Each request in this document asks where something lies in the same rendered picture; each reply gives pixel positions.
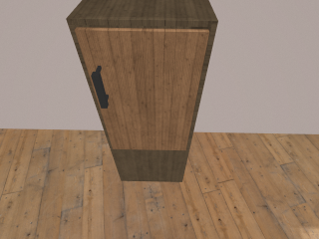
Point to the handle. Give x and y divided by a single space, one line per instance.
99 87

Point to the cupboard door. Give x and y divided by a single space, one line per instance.
152 77

